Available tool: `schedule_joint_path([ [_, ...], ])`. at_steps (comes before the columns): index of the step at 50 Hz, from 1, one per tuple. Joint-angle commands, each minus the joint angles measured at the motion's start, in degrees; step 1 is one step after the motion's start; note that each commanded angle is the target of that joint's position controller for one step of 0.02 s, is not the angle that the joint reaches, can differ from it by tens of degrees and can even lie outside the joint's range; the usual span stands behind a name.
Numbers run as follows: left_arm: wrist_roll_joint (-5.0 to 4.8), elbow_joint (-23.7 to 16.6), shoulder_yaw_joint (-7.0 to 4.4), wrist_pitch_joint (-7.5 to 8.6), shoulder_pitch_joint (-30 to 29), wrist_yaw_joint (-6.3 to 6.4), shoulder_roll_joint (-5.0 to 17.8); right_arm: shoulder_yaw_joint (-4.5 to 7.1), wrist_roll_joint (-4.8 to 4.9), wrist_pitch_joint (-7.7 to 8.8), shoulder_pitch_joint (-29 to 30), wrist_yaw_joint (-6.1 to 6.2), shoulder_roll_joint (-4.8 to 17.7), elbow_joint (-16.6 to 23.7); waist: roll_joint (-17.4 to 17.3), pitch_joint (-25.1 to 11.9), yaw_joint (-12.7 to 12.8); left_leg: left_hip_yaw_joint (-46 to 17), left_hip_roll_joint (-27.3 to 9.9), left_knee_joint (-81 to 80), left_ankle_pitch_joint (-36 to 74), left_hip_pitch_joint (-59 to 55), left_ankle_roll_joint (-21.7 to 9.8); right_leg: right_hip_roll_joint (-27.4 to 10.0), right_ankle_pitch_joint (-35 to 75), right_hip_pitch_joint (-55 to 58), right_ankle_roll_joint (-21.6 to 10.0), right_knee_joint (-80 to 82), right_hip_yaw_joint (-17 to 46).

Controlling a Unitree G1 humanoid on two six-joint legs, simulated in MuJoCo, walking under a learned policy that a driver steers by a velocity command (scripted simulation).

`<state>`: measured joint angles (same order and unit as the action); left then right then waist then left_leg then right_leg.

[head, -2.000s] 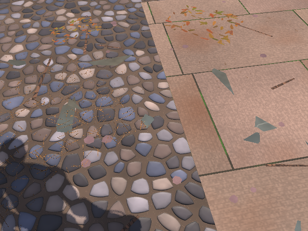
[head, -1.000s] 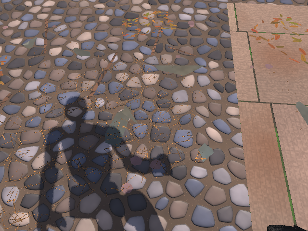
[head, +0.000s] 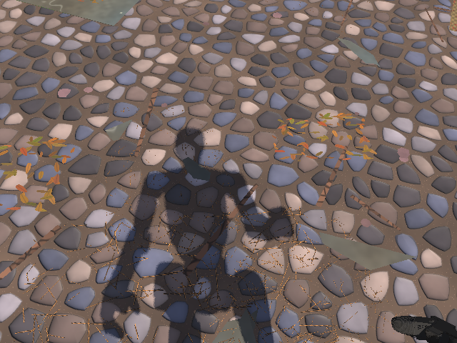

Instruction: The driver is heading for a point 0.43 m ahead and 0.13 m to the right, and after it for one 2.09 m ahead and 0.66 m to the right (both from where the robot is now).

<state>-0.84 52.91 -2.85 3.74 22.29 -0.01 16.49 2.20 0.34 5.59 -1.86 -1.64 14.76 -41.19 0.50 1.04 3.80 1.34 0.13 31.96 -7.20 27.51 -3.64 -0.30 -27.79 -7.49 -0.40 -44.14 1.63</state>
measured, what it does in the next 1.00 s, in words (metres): walks ahead, turning right: right foot, then left foot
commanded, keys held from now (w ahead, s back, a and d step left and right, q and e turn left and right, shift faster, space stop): w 0.02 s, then w+e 0.78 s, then w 0.20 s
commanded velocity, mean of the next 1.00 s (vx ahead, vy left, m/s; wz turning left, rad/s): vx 0.50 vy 0.00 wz -0.40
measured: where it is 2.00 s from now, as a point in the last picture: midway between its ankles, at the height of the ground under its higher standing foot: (350, 188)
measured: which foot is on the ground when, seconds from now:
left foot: down 0.00-0.50, up 0.52-0.96, down 0.98-1.00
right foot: up 0.00-0.50, down 0.52-1.00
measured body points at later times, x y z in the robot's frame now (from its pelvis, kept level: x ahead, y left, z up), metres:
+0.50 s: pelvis +0.27 -0.03 -0.01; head +0.30 -0.04 +0.44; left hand +0.52 +0.15 -0.10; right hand +0.22 -0.31 -0.14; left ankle +0.10 +0.10 -0.72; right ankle +0.38 -0.15 -0.72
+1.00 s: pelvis +0.56 -0.09 +0.00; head +0.58 -0.10 +0.45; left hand +0.73 +0.15 -0.12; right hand +0.65 -0.41 -0.08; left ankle +0.71 -0.04 -0.73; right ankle +0.38 -0.14 -0.72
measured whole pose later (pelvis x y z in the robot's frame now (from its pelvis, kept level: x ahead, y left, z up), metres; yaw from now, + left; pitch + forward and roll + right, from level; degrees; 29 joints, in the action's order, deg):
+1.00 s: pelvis +0.56 -0.09 +0.00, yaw -28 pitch +3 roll +0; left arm -0.8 42.8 -4.6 2.1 21.5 0.6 17.1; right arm 2.4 -0.7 7.3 -3.5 -1.5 15.5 -40.7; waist 0.2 -0.2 3.7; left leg -0.6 0.8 29.3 -4.7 27.2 -0.7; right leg 4.2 -26.6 -5.5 -2.6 -33.4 10.5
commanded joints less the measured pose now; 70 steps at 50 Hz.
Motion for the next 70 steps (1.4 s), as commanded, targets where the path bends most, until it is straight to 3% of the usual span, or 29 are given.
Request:
schedule_joint_path([
  [1,-1.58,-6.3,-1.03,3.11,-2.1,-0.50,8.0,3.23,0.38,-0.37,-19.3,0.46,10.2,-2.1,-9.9,-12.2,-9.9,-33.9,-20.1,-14.4,-11.2,-42.3,-12.5,-2.0,-1.0,-38.6,-1.9,-29.4,4.1],
  [3,-0.65,-6.7,-1.18,2.70,-6.1,-0.06,7.0,2.31,-0.49,-0.19,-12.1,0.37,7.0,-1.1,-4.0,-4.8,-6.6,-22.0,-16.1,-17.5,-1.4,-27.7,-10.1,-6.2,7.7,-34.5,-1.4,-23.9,2.7],
  [5,-0.65,-6.0,-1.22,1.01,-3.9,-0.01,4.9,2.03,-1.09,0.57,-10.1,0.17,5.6,-1.5,-5.9,-3.5,-3.8,-16.0,-14.2,-21.3,2.1,-20.7,-9.3,-7.8,11.2,-28.8,-1.0,-21.2,3.6],
  [7,-0.71,-6.3,-1.09,-0.23,-4.0,0.13,3.4,2.44,-1.07,1.40,-10.4,0.28,6.4,-2.7,-5.1,-1.9,-3.0,-11.3,-14.2,-23.9,5.5,-17.9,-9.6,-7.8,14.1,-29.1,-0.3,-19.2,4.3],
  [14,-0.13,-9.8,-0.87,-0.04,-13.9,-1.03,2.0,2.80,-1.07,1.35,-12.4,1.84,8.4,-5.5,-3.0,1.5,-5.6,2.2,-11.9,-26.0,11.9,-20.2,-6.1,-5.7,34.3,-31.1,0.0,0.0,2.2],
  [19,-0.22,-14.8,-0.11,-0.03,-22.4,-2.78,0.9,3.25,-0.24,-0.49,-17.8,2.33,9.9,-8.3,-2.0,4.1,-9.0,5.2,-15.2,-22.5,17.0,-31.4,-5.3,-4.8,30.6,-35.6,-1.8,7.7,-1.4],
  [21,-0.32,-16.5,-0.31,-0.07,-23.4,-3.65,1.4,3.48,0.08,-1.60,-17.8,2.57,10.6,-8.4,-2.8,3.7,-8.3,6.5,-16.2,-18.5,25.8,-34.9,-4.5,-3.5,25.0,-35.0,-3.2,8.9,-3.8],
  [23,-0.32,-17.1,-1.26,-0.35,-20.3,-4.07,3.1,3.95,0.22,-2.50,-16.5,3.23,12.3,-7.7,-5.5,0.2,-5.5,8.4,-16.2,-10.7,45.6,-35.9,-3.1,0.2,19.0,-27.6,-5.3,8.7,-7.5],
  [25,-0.52,-14.3,-4.05,-0.61,-6.2,-3.44,7.9,3.99,0.33,-3.26,-15.0,3.91,12.9,-6.9,-5.3,-7.6,2.5,10.6,-13.6,8.8,51.3,-30.0,-0.6,4.4,20.8,-7.3,-8.9,13.1,-8.1],
  [26,-0.34,-12.7,-5.93,-1.26,2.5,-2.03,13.2,3.16,-0.60,-2.54,-15.8,3.96,11.0,-5.5,1.6,-13.6,5.6,10.7,-10.9,26.7,31.3,-15.1,1.7,-4.2,22.7,11.2,-12.8,14.1,5.8],
  [27,-0.51,-13.3,-6.21,-0.80,0.4,-1.86,17.6,0.42,-1.94,-0.42,-21.6,2.44,2.3,-2.9,13.8,-19.0,-1.7,3.3,2.2,45.4,-25.2,10.9,5.0,-18.1,16.6,30.2,-24.3,19.3,38.6],
  [28,-0.21,-13.8,-4.94,-0.58,3.2,-1.75,12.4,1.44,0.30,2.02,-14.7,1.34,7.9,-2.3,7.1,-22.5,3.5,-7.3,0.9,49.7,-25.7,17.5,3.8,-18.9,12.7,32.3,-24.0,25.3,43.6],
  [29,0.06,-13.7,-4.25,-0.17,0.7,-1.62,10.0,1.93,2.10,3.14,-9.4,0.92,9.5,-0.4,5.0,-13.8,3.5,-7.0,-1.8,47.6,-20.1,21.1,2.5,-16.9,16.6,25.9,-21.0,26.2,34.3],
  [30,-0.16,-14.3,-3.80,0.00,-3.2,-1.57,8.5,1.68,1.37,3.54,-8.8,1.22,8.7,-0.3,-0.1,-9.1,0.6,-6.6,-4.3,42.0,-15.5,18.6,2.3,-14.2,21.7,16.8,-18.9,26.6,27.5],
  [31,0.04,-15.3,-3.27,-0.05,-6.9,-1.48,6.8,2.14,-0.04,3.26,-8.7,1.62,9.1,-0.8,-1.1,-5.6,-1.7,-6.1,-5.7,37.3,-13.4,14.8,2.9,-12.0,27.5,8.7,-17.6,27.6,22.5],
  [32,0.73,-16.4,-2.84,-0.05,-8.8,-1.25,5.8,2.51,-0.52,2.49,-10.0,1.63,9.3,-0.8,0.0,-4.7,-3.7,-6.4,-6.7,35.3,-12.0,10.8,3.6,-10.6,30.9,3.5,-17.4,29.1,20.2],
  [35,0.36,-16.8,-3.29,0.21,-9.1,-0.56,7.3,2.29,-1.21,0.61,-10.5,1.86,7.2,0.2,0.9,-3.1,-5.4,-4.7,-6.5,27.6,-8.9,7.8,6.5,-8.7,36.0,-4.6,-17.7,31.4,15.9],
  [40,-0.35,-15.6,-4.01,-0.53,-5.1,0.73,9.2,0.98,-1.01,0.71,0.5,1.46,4.5,3.4,3.5,-1.5,-1.2,-3.2,-2.1,5.0,10.3,2.2,7.8,-3.8,29.3,-9.5,-13.0,30.0,10.9],
  [45,-0.41,-13.3,-3.50,-0.69,-0.8,0.78,7.8,1.71,-0.13,1.80,3.1,0.10,7.2,4.6,5.3,-1.6,0.1,-4.9,-1.8,-2.6,10.5,0.7,5.1,-8.5,23.4,-0.9,-11.3,25.2,16.6],
  [48,0.06,-13.3,-3.31,-1.07,-2.0,0.69,7.2,2.97,-0.47,2.38,-3.7,0.24,9.2,3.1,6.7,-3.1,-4.0,-2.5,-0.5,-5.9,4.8,-7.9,1.5,-7.7,32.6,1.5,-9.1,17.8,17.3],
  [49,0.43,-13.9,-2.41,-0.99,-2.3,0.52,5.0,3.77,-1.23,2.67,-10.4,0.52,11.3,2.1,4.7,-8.8,-7.2,-6.1,-4.8,-4.5,5.9,-19.0,-1.4,-4.6,33.6,-1.4,-7.2,7.3,14.5],
  [50,0.13,-14.7,-1.38,-0.48,3.4,0.66,2.1,5.02,-2.05,2.56,-18.3,0.69,16.1,1.0,-6.3,-17.8,-7.4,-24.3,-16.1,-4.3,1.9,-39.6,-9.1,2.4,21.3,-17.4,-3.2,-12.1,8.2],
  [51,-0.73,-14.4,-0.91,0.05,6.6,0.73,2.1,5.30,-0.58,1.78,-23.2,0.01,15.5,-1.7,-19.5,-20.7,-7.7,-45.5,-22.9,-13.1,-13.6,-46.8,-14.4,5.8,-5.1,-31.1,-1.0,-25.7,6.7],
  [52,-1.36,-14.5,-1.92,0.23,2.2,0.60,6.9,3.96,0.56,1.54,-21.1,-0.05,11.3,-1.1,-11.9,-13.1,-8.8,-44.1,-21.8,-15.4,-23.7,-42.3,-12.3,2.7,-3.3,-37.4,-1.3,-30.9,9.5],
  [54,-0.16,-16.7,-1.90,0.36,-7.3,0.44,7.1,2.74,-0.52,0.65,-14.8,0.19,8.3,-0.1,-4.0,-2.7,-7.6,-29.8,-17.2,-17.2,-16.0,-27.9,-9.5,-1.9,5.0,-37.3,-1.7,-27.7,5.3],
  [55,0.46,-16.9,-2.11,0.37,-7.9,0.35,6.5,2.21,-0.92,0.66,-13.0,0.25,6.9,-0.1,-4.4,-1.3,-6.1,-25.9,-15.3,-18.4,-10.7,-23.5,-9.0,-3.9,7.9,-35.0,-1.7,-23.9,5.0],
  [58,0.26,-16.2,-1.69,-0.03,-5.8,0.06,3.8,2.01,-0.60,0.98,-12.8,0.36,6.7,-0.8,-6.8,-1.7,-4.1,-18.8,-12.4,-21.2,-0.6,-19.0,-9.4,-5.4,11.0,-30.3,-0.9,-18.0,3.0],
  [63,0.64,-18.2,-0.57,0.46,-13.9,-0.13,1.4,2.75,0.21,0.41,-15.4,1.11,9.7,-2.9,-4.6,-0.5,-6.2,-10.8,-11.2,-23.5,8.3,-19.7,-9.0,-5.7,23.7,-30.7,0.8,-1.2,0.9],
  [70,-0.38,-21.2,-0.46,1.42,-24.2,-1.91,1.7,2.88,1.05,-1.28,-21.3,1.31,11.1,-6.4,-5.0,2.2,-9.3,-9.0,-13.3,-20.4,9.7,-25.8,-7.1,-2.8,27.8,-27.5,-0.4,12.7,-1.0],
])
